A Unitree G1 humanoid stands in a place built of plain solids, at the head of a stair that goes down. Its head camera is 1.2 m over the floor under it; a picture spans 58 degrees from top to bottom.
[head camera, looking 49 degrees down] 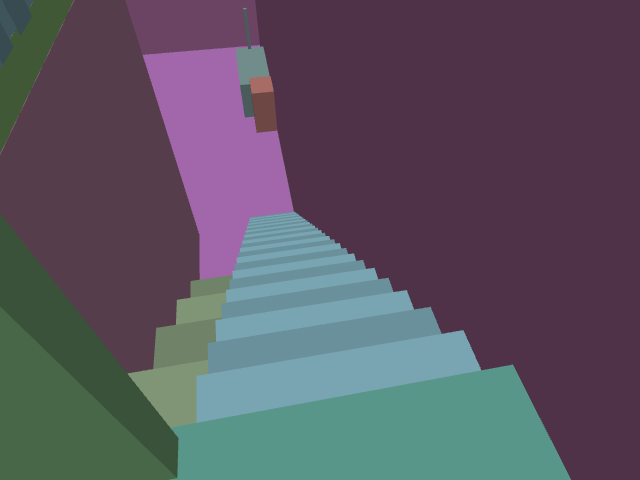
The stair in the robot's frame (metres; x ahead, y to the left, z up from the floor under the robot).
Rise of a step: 0.21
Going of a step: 0.23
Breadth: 0.96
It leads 10 degrees to the left of straight ahead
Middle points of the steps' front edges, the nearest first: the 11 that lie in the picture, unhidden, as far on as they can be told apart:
0.47 -0.10 0.00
0.70 -0.05 -0.21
0.93 -0.01 -0.41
1.16 0.03 -0.62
1.39 0.07 -0.83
1.62 0.12 -1.04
1.85 0.16 -1.24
2.08 0.20 -1.45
2.31 0.24 -1.66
2.54 0.29 -1.87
2.77 0.33 -2.08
